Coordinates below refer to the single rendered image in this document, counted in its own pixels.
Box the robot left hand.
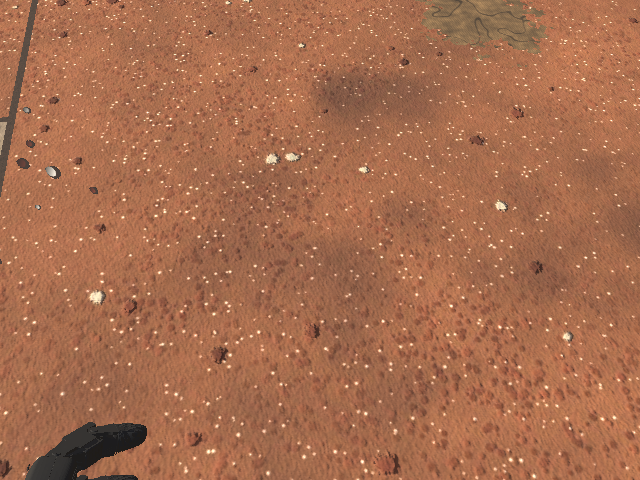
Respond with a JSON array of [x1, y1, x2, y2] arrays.
[[25, 422, 147, 480]]

